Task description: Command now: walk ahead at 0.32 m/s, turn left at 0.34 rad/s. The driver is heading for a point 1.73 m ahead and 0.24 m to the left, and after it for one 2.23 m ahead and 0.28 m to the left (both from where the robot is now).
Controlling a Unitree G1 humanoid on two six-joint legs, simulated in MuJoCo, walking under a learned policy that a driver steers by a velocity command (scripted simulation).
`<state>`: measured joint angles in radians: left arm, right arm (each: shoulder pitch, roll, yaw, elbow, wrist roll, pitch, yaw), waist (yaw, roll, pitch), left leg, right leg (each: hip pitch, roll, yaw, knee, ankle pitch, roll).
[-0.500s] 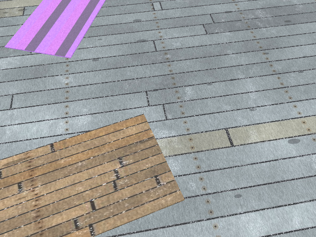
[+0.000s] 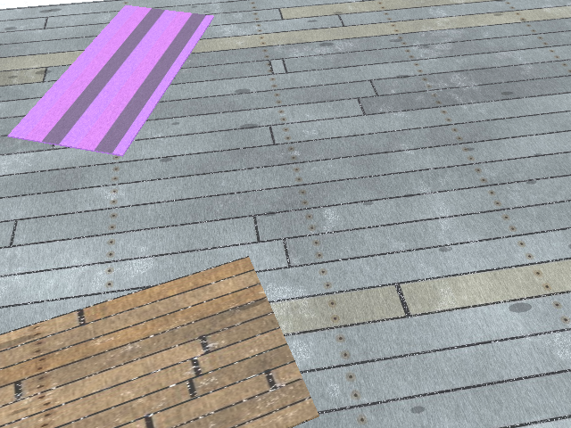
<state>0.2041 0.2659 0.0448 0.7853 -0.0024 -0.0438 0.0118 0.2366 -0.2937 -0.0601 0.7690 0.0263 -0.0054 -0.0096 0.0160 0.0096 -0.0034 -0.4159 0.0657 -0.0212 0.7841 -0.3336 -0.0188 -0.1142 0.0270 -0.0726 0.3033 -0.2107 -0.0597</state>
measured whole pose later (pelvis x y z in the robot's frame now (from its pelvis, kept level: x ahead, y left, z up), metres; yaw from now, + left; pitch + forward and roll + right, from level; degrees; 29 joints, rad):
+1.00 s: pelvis +0.49 +0.15 +0.00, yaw +7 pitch +2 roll -1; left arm 0.35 0.28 0.05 0.77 -0.02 -0.06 0.00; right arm 0.11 -0.29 -0.02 0.62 -0.02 -0.10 0.00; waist 0.07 0.03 0.05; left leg -0.65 0.08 -0.11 0.75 -0.11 -0.06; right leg -0.16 0.13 0.11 0.32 -0.17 -0.09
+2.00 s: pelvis +1.01 +0.13 +0.00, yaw +1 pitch +0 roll -2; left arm 0.32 0.27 0.07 0.82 0.01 -0.09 0.00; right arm 0.19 -0.30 -0.07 0.76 0.02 -0.03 0.01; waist 0.05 0.05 0.02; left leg -0.69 0.11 -0.06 0.86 -0.02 -0.01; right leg 0.00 0.04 -0.19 0.23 -0.23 -0.04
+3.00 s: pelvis +1.57 +0.20 +0.00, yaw +6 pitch +2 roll +1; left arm 0.31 0.28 0.05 0.75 -0.01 -0.04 0.00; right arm 0.11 -0.30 -0.04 0.66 -0.02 -0.08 -0.01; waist 0.05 0.03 0.06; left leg -0.65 0.04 -0.10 0.84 -0.20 -0.07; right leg -0.21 0.12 0.11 0.35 -0.16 -0.09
